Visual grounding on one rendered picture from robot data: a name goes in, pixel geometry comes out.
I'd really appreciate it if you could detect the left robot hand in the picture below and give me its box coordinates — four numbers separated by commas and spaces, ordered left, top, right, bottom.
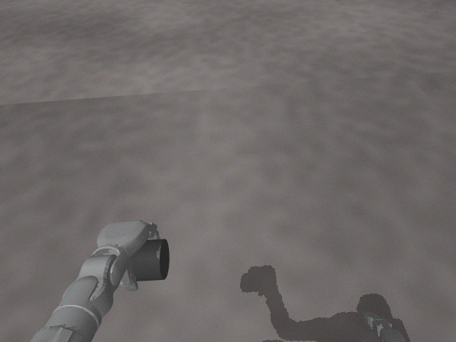
97, 220, 160, 291

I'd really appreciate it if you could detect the can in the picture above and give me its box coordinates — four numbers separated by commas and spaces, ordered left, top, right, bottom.
130, 239, 170, 281

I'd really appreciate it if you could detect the right robot hand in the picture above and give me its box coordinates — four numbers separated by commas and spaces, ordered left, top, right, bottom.
361, 311, 406, 342

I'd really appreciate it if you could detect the left robot arm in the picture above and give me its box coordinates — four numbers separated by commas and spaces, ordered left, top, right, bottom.
30, 244, 129, 342

